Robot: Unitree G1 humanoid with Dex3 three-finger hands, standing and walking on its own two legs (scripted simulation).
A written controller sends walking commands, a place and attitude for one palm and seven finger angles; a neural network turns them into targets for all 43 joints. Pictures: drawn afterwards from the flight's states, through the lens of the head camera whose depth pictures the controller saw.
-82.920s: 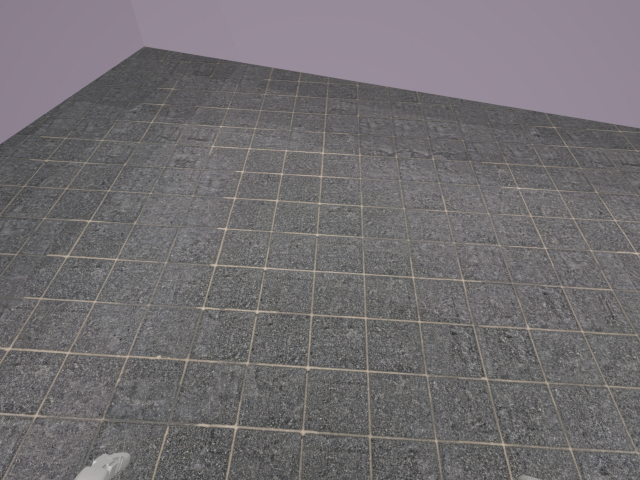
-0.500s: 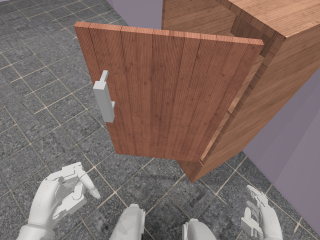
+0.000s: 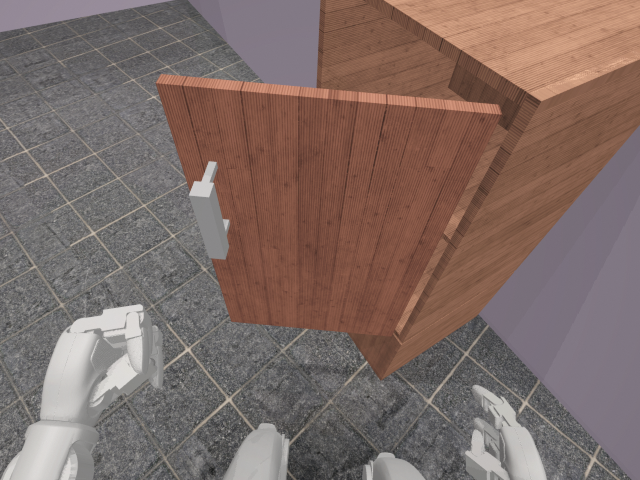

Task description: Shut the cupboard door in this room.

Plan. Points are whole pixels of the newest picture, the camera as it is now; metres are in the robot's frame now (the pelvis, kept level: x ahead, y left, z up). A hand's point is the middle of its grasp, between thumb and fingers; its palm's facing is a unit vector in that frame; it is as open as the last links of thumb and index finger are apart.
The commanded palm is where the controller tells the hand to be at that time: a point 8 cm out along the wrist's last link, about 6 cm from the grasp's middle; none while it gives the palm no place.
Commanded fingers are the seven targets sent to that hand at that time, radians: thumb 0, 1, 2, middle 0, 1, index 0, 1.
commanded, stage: raise the hand and make a fist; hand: left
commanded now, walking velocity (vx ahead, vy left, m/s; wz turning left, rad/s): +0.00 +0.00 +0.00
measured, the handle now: (215, 211) +0.44 +0.18 +0.06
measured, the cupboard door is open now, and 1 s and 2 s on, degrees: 53 53 53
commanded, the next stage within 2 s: bring the fist close to the handle in 0.34 s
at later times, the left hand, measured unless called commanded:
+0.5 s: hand (180, 371) +0.23 +0.17 +0.06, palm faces -0.06 -1.00 -0.02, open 3.1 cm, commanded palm +0.22 +0.23 +0.06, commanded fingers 0.00 0.90 0.90 -1.30 -1.50 -1.30 -1.50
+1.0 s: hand (193, 321) +0.28 +0.17 +0.07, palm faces -0.02 -1.00 -0.03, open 3.1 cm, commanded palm +0.26 +0.21 +0.06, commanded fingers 0.00 0.90 0.90 -1.30 -1.50 -1.30 -1.50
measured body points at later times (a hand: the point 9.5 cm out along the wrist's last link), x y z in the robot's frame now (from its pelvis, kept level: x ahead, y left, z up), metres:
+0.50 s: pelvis +0.01 -0.01 +0.00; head +0.06 +0.00 +0.45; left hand +0.22 +0.22 +0.06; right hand +0.20 -0.24 -0.07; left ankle +0.06 +0.11 -0.64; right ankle +0.01 -0.13 -0.64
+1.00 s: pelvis +0.01 -0.01 +0.00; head +0.06 +0.00 +0.45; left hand +0.27 +0.22 +0.07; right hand +0.17 -0.25 -0.08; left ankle +0.06 +0.11 -0.64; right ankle +0.01 -0.13 -0.64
